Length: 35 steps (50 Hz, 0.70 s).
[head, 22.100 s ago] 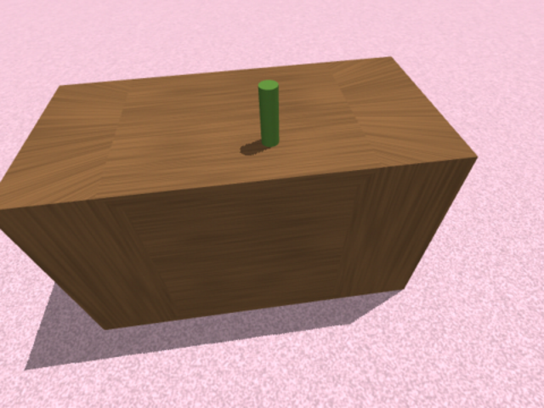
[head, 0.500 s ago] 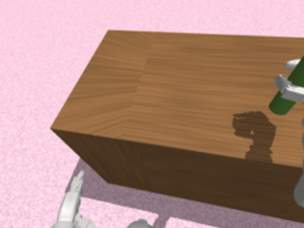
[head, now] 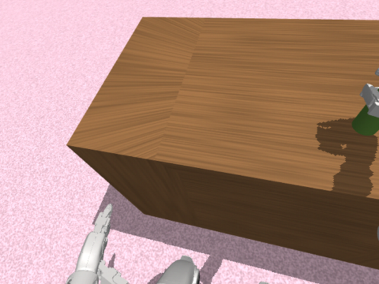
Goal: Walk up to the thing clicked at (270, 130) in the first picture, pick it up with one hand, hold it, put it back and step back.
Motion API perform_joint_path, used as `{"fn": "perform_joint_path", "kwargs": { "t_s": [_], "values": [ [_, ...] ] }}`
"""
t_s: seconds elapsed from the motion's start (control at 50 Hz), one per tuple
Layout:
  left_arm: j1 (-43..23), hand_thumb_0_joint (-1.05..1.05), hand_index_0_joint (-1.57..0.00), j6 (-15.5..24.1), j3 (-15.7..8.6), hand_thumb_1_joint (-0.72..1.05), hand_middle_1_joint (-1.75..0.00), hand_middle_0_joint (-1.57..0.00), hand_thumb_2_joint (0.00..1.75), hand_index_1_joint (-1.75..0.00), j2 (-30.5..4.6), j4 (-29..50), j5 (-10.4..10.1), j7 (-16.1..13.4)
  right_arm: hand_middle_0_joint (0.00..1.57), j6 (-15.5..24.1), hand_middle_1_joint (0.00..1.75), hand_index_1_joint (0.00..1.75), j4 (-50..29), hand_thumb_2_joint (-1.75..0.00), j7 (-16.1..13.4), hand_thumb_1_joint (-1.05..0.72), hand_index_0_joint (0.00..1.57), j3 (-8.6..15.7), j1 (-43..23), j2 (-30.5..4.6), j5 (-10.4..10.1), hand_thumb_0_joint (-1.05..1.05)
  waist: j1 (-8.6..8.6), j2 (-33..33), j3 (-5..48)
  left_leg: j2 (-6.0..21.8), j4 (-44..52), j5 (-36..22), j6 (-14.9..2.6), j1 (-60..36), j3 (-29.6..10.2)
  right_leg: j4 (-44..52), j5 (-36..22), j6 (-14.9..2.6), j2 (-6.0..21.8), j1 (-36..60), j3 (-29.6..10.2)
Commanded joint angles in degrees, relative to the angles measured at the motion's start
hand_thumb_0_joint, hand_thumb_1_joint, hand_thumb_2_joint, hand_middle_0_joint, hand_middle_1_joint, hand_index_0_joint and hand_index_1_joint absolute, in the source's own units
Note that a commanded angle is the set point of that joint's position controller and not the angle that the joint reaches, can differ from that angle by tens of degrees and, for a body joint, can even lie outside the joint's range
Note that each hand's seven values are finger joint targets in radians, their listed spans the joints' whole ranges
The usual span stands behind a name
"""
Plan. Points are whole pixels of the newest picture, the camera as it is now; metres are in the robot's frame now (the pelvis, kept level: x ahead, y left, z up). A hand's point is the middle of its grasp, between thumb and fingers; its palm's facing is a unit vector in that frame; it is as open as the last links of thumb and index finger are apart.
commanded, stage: lower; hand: right
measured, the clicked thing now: out of the picture +0.51 -0.25 +0.08
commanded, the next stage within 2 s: loosen in 0.36 s
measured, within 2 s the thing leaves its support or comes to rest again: rests again in 0.14 s
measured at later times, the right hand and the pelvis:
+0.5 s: hand (378, 100) +0.52 -0.24 +0.08, palm faces +0.25 +0.97 +0.01, open 6.2 cm; pelvis +0.00 +0.00 -0.02, yaw +0 degrees
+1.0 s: hand (377, 99) +0.52 -0.24 +0.07, palm faces +0.25 +0.97 +0.02, open 13.7 cm; pelvis +0.00 +0.00 -0.02, yaw +0 degrees
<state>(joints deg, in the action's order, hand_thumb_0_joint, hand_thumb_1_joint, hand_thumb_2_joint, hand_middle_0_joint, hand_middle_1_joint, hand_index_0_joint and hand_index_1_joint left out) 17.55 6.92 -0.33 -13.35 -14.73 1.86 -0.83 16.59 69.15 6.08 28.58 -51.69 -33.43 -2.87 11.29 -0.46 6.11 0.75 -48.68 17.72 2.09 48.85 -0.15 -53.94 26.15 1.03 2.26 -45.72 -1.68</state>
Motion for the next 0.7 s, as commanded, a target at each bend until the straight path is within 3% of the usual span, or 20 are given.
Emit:
{"fn": "perform_joint_path", "kwargs": {
  "t_s": [0.0, 0.04, 0.1, 0.12, 0.18, 0.2, 0.24, 0.26, 0.28, 0.32, 0.36, 0.42, 0.44, 0.46, 0.48, 0.54, 0.58, 0.6, 0.62, 0.68],
  "values": [
    [0.2, 0.00, -0.04, 3.1, -4.2, -0.59, -0.04, -0.05, 0.08, -0.06, -8.4, 12.7, -0.2, -0.8, 1.26, 5.9, 1.27, 1.27, -18.0, -1.17, -0.2, -0.52, 1.26, 1.7, -29.4, -17.1, -0.7, 0.00, -0.88, 11.7, 31.8, -1.5, 1.2, -15.4, -2.60, -15.9, 1.4, 5.3, -20.5, -0.47, -1.2, 13.8, 0.4],
    [2.4, 0.00, -0.03, 3.0, -5.8, -0.60, -0.04, -0.05, 0.09, -0.06, -10.0, 14.2, 0.0, -1.0, 1.26, 5.8, 1.28, 1.28, -15.9, -1.17, 0.1, -0.51, 1.27, 1.5, -28.3, -16.8, -0.5, 0.00, 0.47, 11.8, 33.6, -1.9, 0.7, -16.7, -2.65, -14.4, 2.0, 4.0, -25.8, -0.15, -0.8, 17.1, -0.1],
    [4.1, 0.00, -0.03, 2.3, -6.0, -0.60, -0.04, -0.05, 0.09, -0.06, -9.6, 10.6, -0.1, -0.8, 1.29, 5.2, 1.32, 1.32, -16.4, -1.21, 0.4, -0.53, 1.30, 0.8, -27.1, -15.8, -0.7, 0.00, -0.14, 13.9, 32.0, -1.8, -0.2, -16.4, -2.95, -12.8, 1.9, 3.8, -26.3, 0.12, -0.9, 15.8, -0.2],
    [1.7, 0.00, -0.03, 2.6, -6.5, -0.60, -0.03, -0.05, 0.09, -0.06, -10.3, 13.2, -0.2, -0.9, 1.30, 5.5, 1.32, 1.32, -18.7, -1.21, 0.3, -0.54, 1.31, 2.4, -28.6, -17.9, -0.9, 0.00, -0.31, 14.3, 34.1, -1.9, -0.2, -16.7, -2.94, -12.7, 2.0, 3.4, -27.9, 0.20, -0.6, 17.3, -0.4],
    [2.1, 0.00, -0.03, 2.4, -5.7, -0.60, -0.04, -0.05, 0.09, -0.06, -9.4, 11.8, -0.1, -0.8, 1.30, 5.3, 1.32, 1.32, -14.5, -1.21, 0.0, -0.55, 1.31, 2.9, -26.2, -16.7, -1.0, 0.00, 0.08, 11.4, 28.7, -1.8, -0.4, -16.8, -2.84, -13.0, 1.8, 2.7, -24.1, -0.24, -1.0, 11.6, 0.2],
    [2.3, 0.00, -0.03, 2.3, -5.0, -0.60, -0.03, -0.05, 0.09, -0.06, -8.4, 10.9, 0.0, -0.6, 1.29, 5.5, 1.32, 1.32, -13.9, -1.21, 0.0, -0.52, 1.30, 2.2, -25.4, -15.4, -0.7, 0.00, 0.33, 10.7, 28.8, -1.6, -0.7, -17.5, -2.81, -14.4, 1.5, 2.7, -22.8, -0.47, -1.3, 9.8, 0.5],
    [-3.3, 0.00, -0.03, 2.9, -5.3, -0.60, -0.03, -0.05, 0.09, -0.06, -10.0, 18.7, -0.2, -0.9, 1.30, 6.0, 1.32, 1.32, -17.0, -1.21, -0.2, -0.55, 1.31, 3.8, -27.3, -18.8, -0.2, 0.00, -0.27, 10.0, 34.1, -1.6, -0.8, -17.5, -2.63, -16.5, 1.6, 2.4, -23.3, -0.59, -1.1, 11.8, 0.3],
    [-1.9, 0.00, -0.03, 2.6, -5.4, -0.60, -0.03, -0.05, 0.09, -0.06, -10.2, 17.8, -0.1, -1.1, 1.29, 6.2, 1.30, 1.30, -16.6, -1.20, -0.3, -0.55, 1.30, 4.0, -27.6, -19.3, 0.0, 0.00, 0.30, 9.5, 33.0, -1.6, -0.8, -17.0, -2.61, -17.1, 1.6, 2.5, -21.6, -0.66, -1.1, 10.1, 0.4],
    [3.0, 0.00, -0.03, 2.0, -3.9, -0.60, -0.03, -0.05, 0.09, -0.06, -8.3, 13.9, 0.1, -0.7, 1.28, 6.0, 1.30, 1.30, -14.9, -1.19, -0.1, -0.54, 1.29, 2.4, -26.5, -16.9, 0.1, 0.00, -0.19, 10.6, 31.1, -1.8, -0.9, -16.4, -2.65, -15.9, 1.6, 2.8, -21.5, -0.54, -1.3, 9.9, 0.5],
    [5.2, 0.00, -0.03, 1.7, -4.4, -0.60, -0.04, -0.05, 0.09, -0.06, -7.8, 12.2, -0.1, -0.5, 1.29, 5.8, 1.31, 1.31, -10.9, -1.20, 0.2, -0.55, 1.29, 1.3, -23.7, -14.8, 0.1, 0.00, 1.36, 10.7, 27.4, -1.9, -0.8, -15.2, -2.69, -12.7, 1.6, 2.6, -20.2, -0.67, -1.2, 9.2, 0.4],
    [4.4, 0.00, -0.03, 1.6, -5.7, -0.60, -0.03, -0.05, 0.08, -0.06, -9.5, 14.3, 0.0, -0.7, 1.30, 6.1, 1.32, 1.32, -15.6, -1.21, 0.2, -0.57, 1.30, 3.9, -26.3, -19.5, 0.1, 0.00, 0.75, 11.4, 31.2, -1.6, -1.1, -16.2, -2.64, -14.0, 1.3, 2.0, -20.6, -0.79, -1.3, 9.7, 0.5],
    [4.4, 0.00, -0.04, 1.5, -5.6, -0.59, -0.04, -0.05, 0.07, -0.05, -9.2, 13.8, 0.0, -0.5, 1.29, 5.2, 1.32, 1.32, -9.8, -1.22, 0.4, -0.54, 1.30, 2.8, -23.0, -16.5, -0.1, 0.00, 1.57, 9.1, 24.4, -1.7, -1.3, -13.5, -2.62, -10.8, 1.6, 1.7, -17.2, -0.92, -1.3, 6.1, 0.4],
    [3.9, 0.00, -0.04, 1.7, -5.6, -0.58, -0.04, -0.05, 0.07, -0.05, -8.6, 13.5, 0.1, -0.4, 1.28, 5.6, 1.30, 1.30, -11.6, -1.20, 0.6, -0.54, 1.29, 2.0, -24.8, -15.2, -0.1, 0.00, 1.66, 9.7, 26.5, -1.5, -1.7, -14.4, -2.52, -11.8, 1.0, 1.1, -16.8, -1.12, -1.5, 5.7, 0.8],
    [1.5, 0.00, -0.05, 2.0, -6.4, -0.60, -0.04, -0.07, 0.07, -0.06, -9.7, 17.0, 0.0, -0.6, 1.29, 6.1, 1.22, 1.22, -15.7, -1.12, 0.5, -0.46, 1.30, 3.8, -28.3, -18.3, 0.0, 0.00, 1.45, 9.8, 30.9, -1.5, -2.1, -15.1, -2.55, -13.1, 1.2, 0.9, -17.8, -1.07, -1.3, 7.1, 0.3],
    [1.3, 0.00, -0.05, 2.0, -6.9, -0.55, -0.04, -0.06, 0.05, -0.05, -10.6, 17.9, 0.1, -0.7, 1.26, 5.9, 1.14, 1.14, -12.0, -1.04, 0.5, -0.38, 1.25, 4.0, -25.5, -18.7, 0.4, 0.00, 1.53, 8.7, 29.9, -1.5, -2.3, -15.3, -2.56, -13.2, 1.3, 0.6, -18.0, -1.11, -1.3, 6.2, 0.5],
    [3.0, 0.00, -0.06, 1.6, -5.7, -0.55, -0.05, -0.06, 0.05, -0.05, -9.8, 18.0, 0.0, -0.6, 1.18, 5.4, 0.95, 0.95, -11.5, -0.80, 1.0, -0.27, 1.17, 2.2, -25.2, -15.8, 0.3, 0.00, 1.81, 9.2, 28.6, -1.6, -2.1, -12.9, -2.62, -11.8, 1.6, 1.1, -16.1, -1.02, -1.1, 6.2, 0.2],
    [3.8, 0.00, -0.06, 1.6, -5.1, -0.56, -0.05, -0.06, 0.05, -0.05, -9.4, 19.0, -0.2, -0.6, 1.16, 5.5, 0.88, 0.88, -14.5, -0.64, 1.1, -0.20, 1.14, 3.1, -27.4, -17.9, 0.1, 0.00, 1.49, 10.6, 31.9, -1.6, -2.1, -13.3, -2.55, -13.0, 1.7, 1.0, -16.9, -0.89, -1.1, 7.8, 0.3],
    [5.2, 0.00, -0.06, 1.3, -4.5, -0.56, -0.05, -0.06, 0.05, -0.05, -8.8, 17.4, -0.1, -0.6, 1.13, 5.3, 0.85, 0.85, -14.8, -0.60, 1.2, -0.15, 1.12, 2.9, -27.6, -18.3, 0.2, 0.00, 0.84, 12.1, 31.7, -1.6, -2.4, -13.7, -2.63, -12.7, 1.7, 1.1, -17.9, -0.66, -1.2, 8.6, 0.3],
    [4.7, 0.00, -0.06, 1.3, -4.5, -0.56, -0.05, -0.06, 0.05, -0.05, -8.9, 18.5, -0.1, -0.5, 1.12, 4.7, 0.82, 0.82, -10.7, -0.56, 1.3, -0.10, 1.11, 2.8, -25.4, -17.1, 0.1, 0.00, 1.50, 10.1, 29.8, -1.8, -2.3, -13.5, -2.66, -11.8, 1.9, 1.1, -18.1, -0.69, -1.2, 7.4, 0.2],
    [5.1, 0.00, -0.05, 1.2, -4.9, -0.58, -0.04, -0.06, 0.07, -0.05, -9.2, 18.4, -0.1, -0.6, 0.90, 4.5, 0.64, 0.64, -12.8, -0.42, 1.1, 0.07, 0.90, 3.0, -27.0, -18.2, 0.0, 0.00, 1.60, 10.0, 29.0, -1.5, -2.0, -12.6, -2.44, -12.7, 1.4, 0.8, -15.2, -1.06, -1.4, 5.4, 0.6]
  ]
}}
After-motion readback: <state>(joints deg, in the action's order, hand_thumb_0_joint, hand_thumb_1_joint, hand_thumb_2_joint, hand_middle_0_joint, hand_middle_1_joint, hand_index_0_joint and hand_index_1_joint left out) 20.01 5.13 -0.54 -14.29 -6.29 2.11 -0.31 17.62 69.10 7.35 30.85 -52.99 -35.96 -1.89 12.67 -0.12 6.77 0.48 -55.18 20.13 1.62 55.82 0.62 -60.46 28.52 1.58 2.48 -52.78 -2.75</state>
